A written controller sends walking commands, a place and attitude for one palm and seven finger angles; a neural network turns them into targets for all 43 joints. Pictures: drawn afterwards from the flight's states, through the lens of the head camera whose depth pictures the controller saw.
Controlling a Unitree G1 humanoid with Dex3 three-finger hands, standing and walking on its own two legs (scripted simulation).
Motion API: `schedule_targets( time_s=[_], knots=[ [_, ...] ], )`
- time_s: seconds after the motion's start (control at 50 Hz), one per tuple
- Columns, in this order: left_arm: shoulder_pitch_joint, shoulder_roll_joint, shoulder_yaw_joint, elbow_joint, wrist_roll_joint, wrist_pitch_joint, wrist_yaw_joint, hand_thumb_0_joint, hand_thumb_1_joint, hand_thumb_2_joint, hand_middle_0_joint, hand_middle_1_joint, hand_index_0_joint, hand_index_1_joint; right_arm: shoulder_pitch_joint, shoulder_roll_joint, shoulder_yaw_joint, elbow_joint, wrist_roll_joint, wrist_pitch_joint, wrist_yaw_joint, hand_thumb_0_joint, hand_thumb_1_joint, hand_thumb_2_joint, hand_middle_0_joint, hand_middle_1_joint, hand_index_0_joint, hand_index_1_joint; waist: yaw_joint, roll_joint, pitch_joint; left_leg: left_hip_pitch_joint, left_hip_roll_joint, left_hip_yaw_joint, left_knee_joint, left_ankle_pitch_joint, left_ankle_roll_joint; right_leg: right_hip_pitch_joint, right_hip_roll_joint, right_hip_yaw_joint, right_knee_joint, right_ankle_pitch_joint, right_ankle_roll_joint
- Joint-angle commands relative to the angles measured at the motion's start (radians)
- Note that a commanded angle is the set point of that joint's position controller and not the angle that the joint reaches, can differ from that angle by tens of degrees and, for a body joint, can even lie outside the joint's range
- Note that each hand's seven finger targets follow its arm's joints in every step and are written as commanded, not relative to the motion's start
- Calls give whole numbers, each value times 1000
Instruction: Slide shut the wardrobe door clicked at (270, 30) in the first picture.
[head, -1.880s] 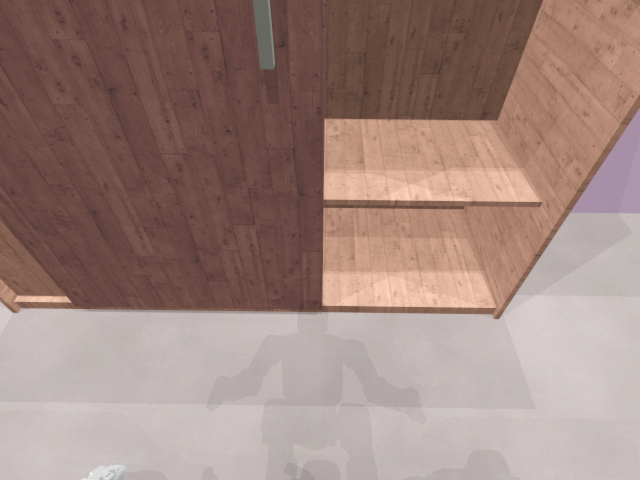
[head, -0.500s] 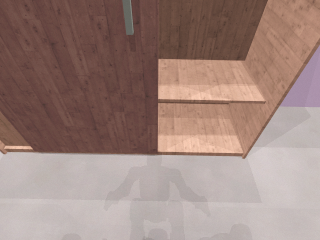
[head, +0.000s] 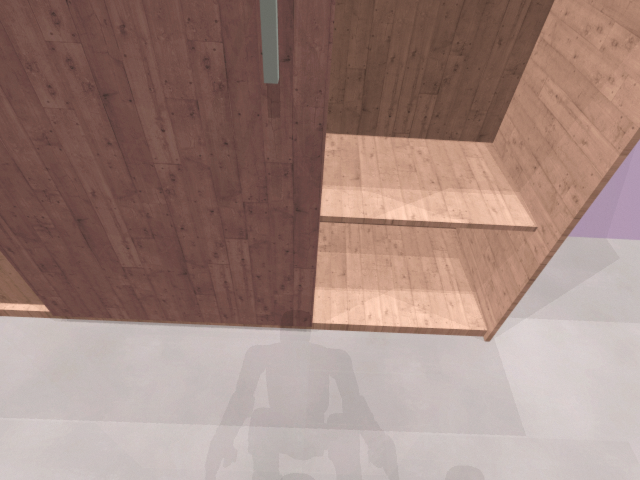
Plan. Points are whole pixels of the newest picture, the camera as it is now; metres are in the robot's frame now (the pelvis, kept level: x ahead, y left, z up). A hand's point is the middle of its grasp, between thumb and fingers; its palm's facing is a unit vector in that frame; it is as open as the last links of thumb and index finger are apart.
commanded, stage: take the last steps up to it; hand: left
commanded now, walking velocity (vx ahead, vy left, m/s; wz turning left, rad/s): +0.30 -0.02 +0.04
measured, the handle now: (270, 9) +0.72 +0.15 +0.28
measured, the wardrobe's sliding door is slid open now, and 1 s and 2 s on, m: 0.63 0.63 0.63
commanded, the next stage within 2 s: come to a stop and stand still in 0.46 s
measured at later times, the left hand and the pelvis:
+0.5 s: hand (231, 431) +0.23 +0.15 -0.16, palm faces +0.05 -0.98 -0.20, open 7.3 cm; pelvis +0.15 -0.03 +0.00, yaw +3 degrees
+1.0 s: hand (218, 436) +0.22 +0.17 -0.16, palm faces +0.09 -0.96 -0.28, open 7.4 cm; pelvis +0.22 -0.04 +0.01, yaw +1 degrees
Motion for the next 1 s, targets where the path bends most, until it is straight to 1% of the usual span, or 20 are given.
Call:
schedule_targets(
  time_s=[0.0,0.04,0.16,0.2,0.26,0.28,0.3,0.32,0.36,0.44,0.54,0.6,0.62,0.64,0.66,0.72,0.78,0.9,0.96,0.98],
  knots=[
    [-172,82,18,-130,-3,-41,10,0,900,900,-200,-300,-200,-300,328,-187,-56,42,-2,-51,-39,0,-900,-900,200,300,200,300,-138,324,165,311,339,-449,-308,579,218,-555,24,-69,468,-186,-22],
    [-209,68,29,-130,-3,-48,5,0,900,900,-200,-300,-200,-300,303,-128,-41,29,-1,-57,-51,0,-900,-900,200,300,200,300,-108,132,196,292,358,-376,-273,766,251,-598,-68,-12,567,-157,-28],
    [-232,-12,26,-147,-7,-31,-24,0,900,900,-200,-300,-200,-300,230,-79,-45,21,2,-72,-56,0,-900,-900,200,300,200,300,-50,159,186,142,220,-129,-344,604,168,-417,-84,-106,262,57,-16],
    [-213,-15,32,-144,-9,-33,-22,0,900,900,-200,-300,-200,-300,226,-80,-51,33,3,-68,-55,0,-900,-900,200,300,200,300,-38,140,149,98,214,-114,-321,648,159,-270,-43,-134,165,101,-34],
    [-30,14,48,-86,-2,-38,-11,0,900,900,-200,-300,-200,-300,208,-89,-58,39,13,-60,-53,0,-900,-900,200,300,200,300,50,107,70,45,178,-44,-109,775,118,9,10,-169,48,222,-57],
    [82,57,61,-55,2,-49,-4,0,900,900,-200,-300,-200,-300,214,-74,-58,37,17,-59,-47,0,-900,-900,200,300,200,300,98,57,19,-44,142,-21,55,695,87,181,-22,-127,2,251,-71],
    [187,156,84,-35,10,-63,12,0,900,900,-200,-300,-200,-300,250,-21,-49,18,25,-59,-33,0,-900,-900,200,300,200,300,127,-141,-89,-237,51,39,351,349,50,377,-259,163,-77,228,-154],
    [237,220,95,-22,-3,-60,20,0,900,900,-200,-300,-200,-300,264,16,-52,-5,29,-58,-36,0,-900,-900,200,300,200,300,105,-216,-149,-356,-26,34,671,-171,40,376,-490,493,-226,251,-261],
    [45,156,77,-68,-10,-49,25,0,900,900,-200,-300,-200,-300,129,16,-63,-33,17,-40,-24,0,-900,-900,200,300,200,300,66,-97,48,-418,74,-28,777,-86,52,47,-437,425,-333,-117,-257],
    [-113,45,41,-108,6,-54,33,0,900,900,-200,-300,-200,-300,193,64,-55,-18,-3,1,-14,0,-900,-900,200,300,200,300,-63,-79,104,-241,121,10,518,17,15,-260,-306,63,-361,71,-172],
    [-73,77,51,-94,5,-45,24,0,900,900,-200,-300,-200,-300,128,64,-48,-61,0,-10,-4,0,-900,-900,200,300,200,300,-47,-65,76,-126,78,90,176,80,1,-242,-253,9,-326,35,-175],
    [-80,27,30,-85,-6,-21,27,0,900,900,-200,-300,-200,-300,145,47,-33,-42,7,-21,-18,0,-900,-900,200,300,200,300,-61,9,76,64,76,57,-114,276,-24,-272,-159,-59,-160,101,-95],
    [-39,-9,19,-84,-11,-12,27,0,900,900,-200,-300,-200,-300,126,-18,-36,-54,4,-29,-26,0,-900,-900,200,300,200,300,-35,163,82,25,180,-73,-201,404,12,-247,-91,-84,-90,86,-38],
    [-10,-18,18,-78,-14,-10,31,0,900,900,-200,-300,-200,-300,84,-69,-39,-74,3,-24,-31,0,-900,-900,200,300,200,300,-13,193,84,-68,269,-149,-245,515,71,-144,-60,-117,-60,41,-6],
    [6,-15,11,-60,-12,-5,36,0,900,900,-200,-300,-200,-300,17,-76,-37,-80,7,-22,-40,0,-900,-900,200,300,200,300,4,207,87,-94,281,-170,-279,580,97,-98,-50,-118,-29,40,7],
    [26,31,11,-46,-13,9,42,0,900,900,-200,-300,-200,-300,-40,-77,-41,-92,16,-20,-60,0,-900,-900,200,300,200,300,7,234,56,34,269,-110,-238,973,120,-124,-75,-67,50,24,12],
    [5,55,28,-73,-8,26,43,0,900,900,-200,-300,-200,-300,-25,-131,-76,-103,12,5,-68,0,-900,-900,200,300,200,300,-28,192,-31,203,333,-115,-188,1179,179,-241,-53,-46,235,-108,14],
    [-10,27,47,-118,-3,38,39,0,900,900,-200,-300,-200,-300,-109,-147,-104,-139,1,26,-65,0,-900,-900,200,300,200,300,-22,135,-92,149,331,-71,-157,961,177,-231,-45,-13,279,-98,11],
    [61,16,47,-100,0,29,36,0,900,900,-200,-300,-200,-300,-164,-139,-104,-150,3,33,-47,0,-900,-900,200,300,200,300,20,131,-79,1,268,-26,-122,642,110,-68,-44,-51,32,112,10],
    [85,35,46,-93,5,20,38,0,900,900,-200,-300,-200,-300,-166,-115,-101,-149,10,34,-39,0,-900,-900,200,300,200,300,32,55,-76,-46,208,5,-55,459,62,-13,-63,-35,-110,248,14]
  ],
)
